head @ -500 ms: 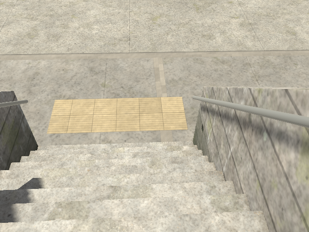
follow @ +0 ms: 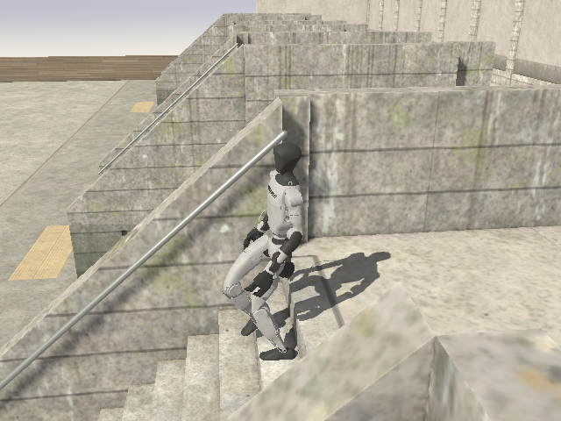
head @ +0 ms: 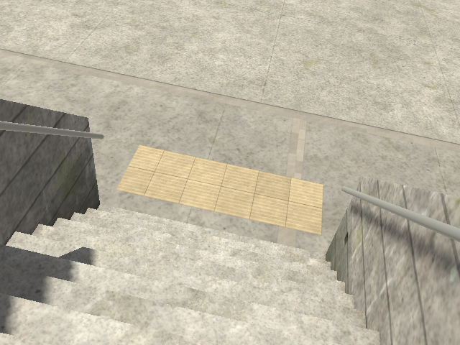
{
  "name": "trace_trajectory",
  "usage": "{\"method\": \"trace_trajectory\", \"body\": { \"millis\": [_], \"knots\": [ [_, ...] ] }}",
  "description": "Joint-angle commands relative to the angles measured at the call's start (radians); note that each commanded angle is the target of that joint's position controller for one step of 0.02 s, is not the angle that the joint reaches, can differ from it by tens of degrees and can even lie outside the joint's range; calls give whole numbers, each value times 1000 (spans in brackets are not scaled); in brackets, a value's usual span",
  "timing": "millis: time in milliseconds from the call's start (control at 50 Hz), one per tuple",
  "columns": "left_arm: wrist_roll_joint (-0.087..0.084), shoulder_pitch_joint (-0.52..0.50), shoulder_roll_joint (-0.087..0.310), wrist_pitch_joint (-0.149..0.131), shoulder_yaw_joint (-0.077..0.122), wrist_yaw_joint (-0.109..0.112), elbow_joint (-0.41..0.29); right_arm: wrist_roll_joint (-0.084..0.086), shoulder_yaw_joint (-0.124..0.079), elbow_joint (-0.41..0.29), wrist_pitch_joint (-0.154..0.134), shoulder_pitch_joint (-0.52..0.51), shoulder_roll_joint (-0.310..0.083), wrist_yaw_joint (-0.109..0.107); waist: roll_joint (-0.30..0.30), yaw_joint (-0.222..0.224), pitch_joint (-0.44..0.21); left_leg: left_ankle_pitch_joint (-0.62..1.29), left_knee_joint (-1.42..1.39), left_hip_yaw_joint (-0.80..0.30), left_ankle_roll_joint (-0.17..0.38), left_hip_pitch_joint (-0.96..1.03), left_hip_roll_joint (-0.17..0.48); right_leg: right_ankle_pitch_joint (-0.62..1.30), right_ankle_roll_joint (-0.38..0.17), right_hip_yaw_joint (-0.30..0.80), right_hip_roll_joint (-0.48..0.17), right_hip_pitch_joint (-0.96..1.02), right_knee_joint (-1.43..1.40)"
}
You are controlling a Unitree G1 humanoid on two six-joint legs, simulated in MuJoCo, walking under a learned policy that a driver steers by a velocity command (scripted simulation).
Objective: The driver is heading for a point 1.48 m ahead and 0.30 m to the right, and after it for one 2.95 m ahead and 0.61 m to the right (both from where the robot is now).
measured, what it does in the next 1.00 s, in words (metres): goes down: right foot, then left foot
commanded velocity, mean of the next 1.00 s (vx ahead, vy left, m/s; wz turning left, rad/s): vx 0.31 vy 0.00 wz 0.05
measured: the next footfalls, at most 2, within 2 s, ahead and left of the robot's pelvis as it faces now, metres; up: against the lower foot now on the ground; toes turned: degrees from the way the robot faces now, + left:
right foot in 0.26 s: +0.09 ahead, -0.25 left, +0.00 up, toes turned +3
left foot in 0.64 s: +0.15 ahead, -0.04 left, +0.00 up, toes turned +0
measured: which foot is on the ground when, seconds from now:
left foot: down 0.00-0.42, up 0.44-0.62, down 0.64-0.90, up 0.92-1.00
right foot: up 0.00-0.24, down 0.26-0.74, up 0.76-0.92, down 0.94-1.00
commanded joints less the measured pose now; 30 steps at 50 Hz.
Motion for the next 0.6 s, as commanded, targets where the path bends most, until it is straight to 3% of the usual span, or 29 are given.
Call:
{"method": "trace_trajectory", "body": {
  "millis": [20, 80, 140, 220, 280, 320, 340, 380, 400, 420, 440, 460, 480, 500, 520, 540, 560, 580, 600],
  "knots": [
    [-3, -33, 71, -16, 23, 2, -34, 0, -19, -21, -23, 28, -104, 12, 184, 9, 21, 503, -170, -371, 114, 152, 257, -5, -11, 110, -8, -124, -64],
    [-6, -29, 92, -23, 33, 5, -5, -5, -17, 7, -45, 41, -113, 24, 172, -8, 37, 538, -150, -411, 142, 143, 268, -72, -20, 148, -3, -94, -114],
    [-8, 6, 124, -35, 45, 12, 22, -16, -23, 41, -76, 12, -125, 38, 183, 6, 31, 687, -120, -427, 209, 78, 291, -121, -30, 168, -8, 21, -153],
    [-21, -8, 137, -57, 46, -5, 43, -26, -27, 80, -95, 2, -118, 45, 198, -7, 56, 250, -133, -456, 243, 41, 285, -107, -52, 148, -74, 81, -323],
    [-29, -14, 145, -80, 42, -23, 38, -34, -39, 93, -93, -17, -143, 46, 231, -21, 65, 44, -90, -412, 219, -39, 242, -95, -71, 62, -121, 209, -517],
    [-57, -40, 157, -98, 49, -35, 31, -23, -58, 127, -74, 66, -168, 43, 168, -62, 120, -156, -109, -309, 163, -55, 208, -236, -78, -1, -99, 193, -554],
    [-49, -10, 163, -108, 53, -40, 51, -28, -65, 138, -69, 81, -180, 38, 138, -51, 132, -254, -71, -301, 148, -62, 210, -202, -86, -3, -102, 197, -556],
    [-41, 38, 143, -117, 52, -40, 70, -25, -82, 160, -66, 91, -199, 38, 140, -44, 132, -329, -17, -240, 124, -92, 195, -213, -101, -24, -86, 243, -559],
    [-39, 80, 141, -122, 55, -37, 88, -30, -91, 159, -69, 75, -202, 39, 138, -32, 129, -324, 50, -218, 114, -134, 197, -237, -109, -8, -89, 274, -544],
    [-29, 134, 141, -131, 53, -32, 109, -32, -92, 158, -72, 70, -184, 38, 80, -17, 109, -333, 149, -166, 92, -180, 172, -275, -116, 34, -109, 333, -602],
    [-22, 203, 163, -141, 58, -24, 130, -37, -95, 157, -74, 83, -179, 36, -47, 2, 78, -365, 259, -30, 48, -236, 106, -344, -116, 109, -144, 416, -731],
    [-25, 295, 188, -148, 64, -13, 164, -50, -103, 149, -77, 50, -192, 35, -122, 36, 52, -354, 336, 104, 1, -378, 53, -415, -131, 231, -197, 592, -832],
    [-23, 450, 201, -153, 69, -5, 207, -61, -108, 115, -82, -114, -208, 35, -148, 153, 68, -326, 446, 151, -45, -573, 58, -464, -189, 364, -278, 747, -930],
    [-4, 534, 212, -158, 73, 3, 227, -61, -109, 89, -90, -248, -207, 32, -133, 221, 115, -250, 460, 141, -65, -727, 123, -486, -245, 413, -322, 817, -916],
    [9, 467, 207, -143, 77, 10, 213, -44, -101, 89, -90, -273, -187, 42, -76, 199, 97, -209, 337, 161, -77, -705, 162, -609, -285, 448, -328, 775, -944],
    [38, 352, 220, -143, 80, 12, 191, -31, -109, 126, -91, -215, -205, 52, -120, 148, 77, -55, 304, 173, -79, -558, 215, -543, -316, 435, -321, 635, -858],
    [43, 266, 188, -146, 67, 11, 179, -25, -117, 174, -82, -114, -206, 59, -95, 71, 44, 1, 350, 195, -76, -347, 208, -401, -318, 394, -312, 469, -777],
    [33, 167, 160, -153, 60, 8, 154, -34, -119, 231, -67, 47, -195, 59, -29, -35, 19, 42, 393, 205, -56, -129, 201, -332, -303, 328, -289, 275, -657],
    [18, 113, 145, -177, 64, 16, 137, -49, -123, 236, -68, 68, -222, 52, 30, -67, 15, 175, 364, 2, -13, -109, 268, -562, -221, 280, -249, 199, -406]
  ]
}}
Over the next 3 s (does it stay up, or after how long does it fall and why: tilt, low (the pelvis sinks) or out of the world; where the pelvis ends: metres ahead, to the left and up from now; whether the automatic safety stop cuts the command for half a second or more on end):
stays up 1.04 -0.28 -1.00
